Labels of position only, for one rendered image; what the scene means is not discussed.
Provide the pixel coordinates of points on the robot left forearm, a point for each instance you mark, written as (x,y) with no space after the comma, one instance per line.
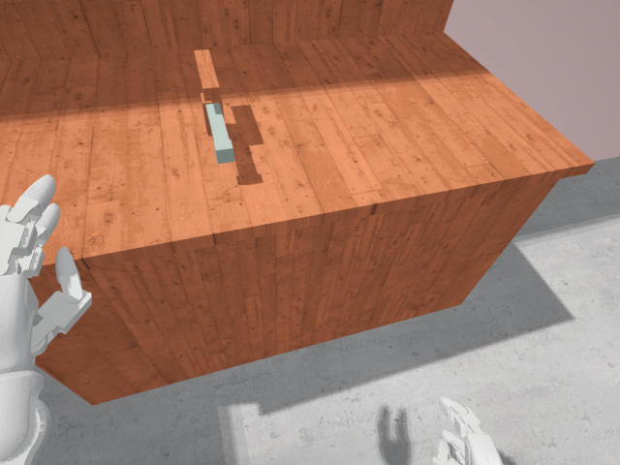
(25,420)

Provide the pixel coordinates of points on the tap lever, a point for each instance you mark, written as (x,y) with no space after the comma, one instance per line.
(222,143)

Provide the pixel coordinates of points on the robot right hand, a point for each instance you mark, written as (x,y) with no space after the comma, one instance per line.
(478,449)

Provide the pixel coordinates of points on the robot left hand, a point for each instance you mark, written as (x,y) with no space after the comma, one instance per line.
(24,230)

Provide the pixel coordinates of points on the counter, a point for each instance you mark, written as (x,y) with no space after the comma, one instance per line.
(379,171)

